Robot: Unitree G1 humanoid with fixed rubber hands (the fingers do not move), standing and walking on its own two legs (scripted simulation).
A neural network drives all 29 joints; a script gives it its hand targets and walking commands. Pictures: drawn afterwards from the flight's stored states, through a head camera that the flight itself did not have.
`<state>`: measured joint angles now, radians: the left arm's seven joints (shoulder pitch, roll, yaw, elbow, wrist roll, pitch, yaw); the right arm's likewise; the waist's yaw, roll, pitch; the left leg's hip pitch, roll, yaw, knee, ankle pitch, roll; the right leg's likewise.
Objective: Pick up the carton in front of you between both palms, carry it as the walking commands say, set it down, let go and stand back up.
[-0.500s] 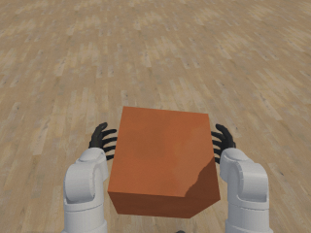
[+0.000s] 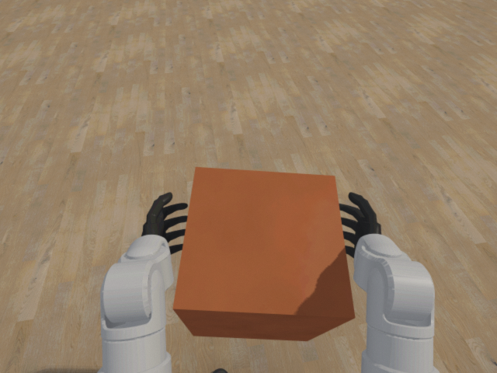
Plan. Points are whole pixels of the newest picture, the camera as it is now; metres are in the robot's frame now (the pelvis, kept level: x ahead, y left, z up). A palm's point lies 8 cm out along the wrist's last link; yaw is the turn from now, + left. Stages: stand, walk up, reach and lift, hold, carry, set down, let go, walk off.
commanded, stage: carry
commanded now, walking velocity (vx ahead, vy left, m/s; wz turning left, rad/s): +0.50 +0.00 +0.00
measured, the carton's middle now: (257, 263) +0.29 +0.00 +0.01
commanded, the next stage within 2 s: none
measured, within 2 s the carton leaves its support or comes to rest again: neither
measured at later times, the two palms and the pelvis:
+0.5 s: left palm (194, 109) +0.61 +0.13 +0.10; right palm (330, 111) +0.61 -0.16 +0.09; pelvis +0.34 -0.02 +0.00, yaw +1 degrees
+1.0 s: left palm (203, 43) +0.95 +0.15 +0.09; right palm (304, 41) +0.95 -0.15 +0.10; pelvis +0.67 +0.00 +0.00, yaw +0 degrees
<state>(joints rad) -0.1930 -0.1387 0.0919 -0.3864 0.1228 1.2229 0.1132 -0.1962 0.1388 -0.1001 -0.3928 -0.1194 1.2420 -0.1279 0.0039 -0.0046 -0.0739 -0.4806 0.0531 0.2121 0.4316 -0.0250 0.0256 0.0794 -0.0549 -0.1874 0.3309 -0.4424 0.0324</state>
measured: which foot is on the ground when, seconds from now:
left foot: down 0.00-0.52, up 0.54-0.96, down 0.98-1.00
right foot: down 0.00-0.00, up 0.02-0.48, down 0.50-1.00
